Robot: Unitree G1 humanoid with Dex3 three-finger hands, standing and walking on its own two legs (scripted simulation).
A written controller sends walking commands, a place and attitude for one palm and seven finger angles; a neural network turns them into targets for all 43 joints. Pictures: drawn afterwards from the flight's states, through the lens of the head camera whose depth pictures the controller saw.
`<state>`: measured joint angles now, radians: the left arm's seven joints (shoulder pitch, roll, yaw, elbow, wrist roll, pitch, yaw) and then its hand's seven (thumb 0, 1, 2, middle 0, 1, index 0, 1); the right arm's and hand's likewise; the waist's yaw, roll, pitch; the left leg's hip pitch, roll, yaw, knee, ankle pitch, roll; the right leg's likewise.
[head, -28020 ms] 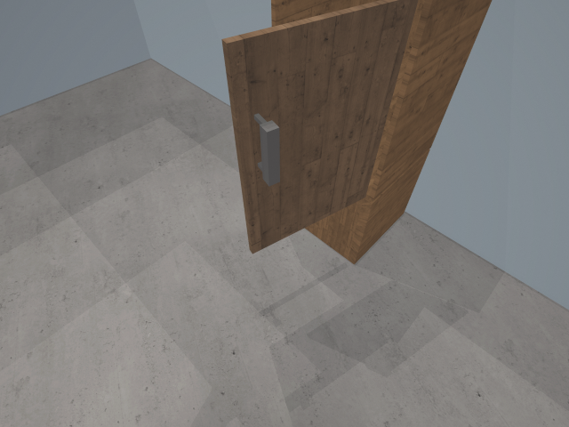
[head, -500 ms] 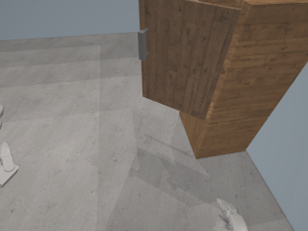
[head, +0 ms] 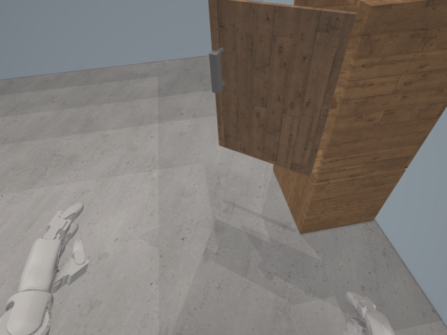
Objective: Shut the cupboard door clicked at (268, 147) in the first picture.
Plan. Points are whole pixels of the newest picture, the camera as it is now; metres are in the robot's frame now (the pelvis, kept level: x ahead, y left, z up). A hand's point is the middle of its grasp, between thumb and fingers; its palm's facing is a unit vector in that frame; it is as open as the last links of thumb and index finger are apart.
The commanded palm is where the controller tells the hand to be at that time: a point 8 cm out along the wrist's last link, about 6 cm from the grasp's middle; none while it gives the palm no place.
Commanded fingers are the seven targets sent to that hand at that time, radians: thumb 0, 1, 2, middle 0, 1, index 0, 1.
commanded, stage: let the arm hang, fingers relaxed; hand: left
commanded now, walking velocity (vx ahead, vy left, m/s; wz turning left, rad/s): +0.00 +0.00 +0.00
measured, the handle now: (219, 70) +0.93 +0.07 +0.04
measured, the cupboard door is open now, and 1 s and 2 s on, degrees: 51 51 51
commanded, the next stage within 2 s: look to check the result in 1.00 s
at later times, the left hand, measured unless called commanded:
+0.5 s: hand out of the picture -0.05 +0.21 -0.16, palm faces +0.02 -0.97 -0.25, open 7.3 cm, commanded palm none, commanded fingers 0.00 0.90 0.90 -0.20 -0.30 -0.20 -0.30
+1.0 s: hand out of the picture +0.04 +0.22 -0.16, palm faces +0.00 -0.97 -0.24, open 7.4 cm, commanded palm none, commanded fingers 0.00 0.90 0.90 -0.20 -0.30 -0.20 -0.30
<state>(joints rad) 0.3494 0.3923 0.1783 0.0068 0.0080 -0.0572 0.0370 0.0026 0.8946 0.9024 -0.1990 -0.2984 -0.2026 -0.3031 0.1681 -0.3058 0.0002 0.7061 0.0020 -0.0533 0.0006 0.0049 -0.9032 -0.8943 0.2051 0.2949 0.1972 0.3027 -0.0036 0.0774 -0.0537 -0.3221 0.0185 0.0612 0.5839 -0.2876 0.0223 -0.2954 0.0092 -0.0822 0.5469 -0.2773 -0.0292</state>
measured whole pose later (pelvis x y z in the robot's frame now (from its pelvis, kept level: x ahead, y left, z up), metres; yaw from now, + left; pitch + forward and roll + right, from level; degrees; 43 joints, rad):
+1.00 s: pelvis -0.01 +0.01 +0.01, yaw +0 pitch -2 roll +0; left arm 0.19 0.24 0.01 1.12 0.02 0.00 0.00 0.00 0.90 0.90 -0.20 -0.30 -0.20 -0.30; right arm 0.21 -0.24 -0.01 1.11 -0.02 0.00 -0.02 0.00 -0.91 -0.89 0.20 0.29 0.20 0.30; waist -0.01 0.00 0.01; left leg -0.18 -0.02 0.07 0.37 -0.17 0.05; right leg -0.17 -0.02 -0.07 0.37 -0.17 -0.01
